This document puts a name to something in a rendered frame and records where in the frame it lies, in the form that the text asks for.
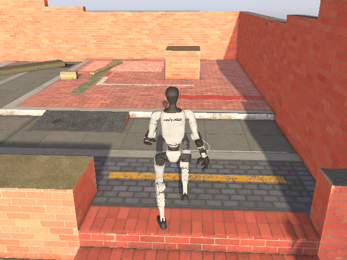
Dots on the right robot shin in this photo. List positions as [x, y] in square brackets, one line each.
[185, 177]

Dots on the robot right upper arm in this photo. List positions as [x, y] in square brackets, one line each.
[192, 123]

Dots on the left robot hand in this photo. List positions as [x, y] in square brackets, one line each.
[148, 143]

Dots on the robot left upper arm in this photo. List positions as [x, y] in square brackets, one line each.
[153, 123]

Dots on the right robot hand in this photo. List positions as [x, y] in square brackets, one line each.
[205, 163]

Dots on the humanoid robot torso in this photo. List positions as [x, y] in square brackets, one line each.
[173, 131]

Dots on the robot left forearm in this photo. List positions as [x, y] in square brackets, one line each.
[146, 138]

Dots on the robot right forearm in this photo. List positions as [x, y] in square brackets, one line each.
[200, 146]

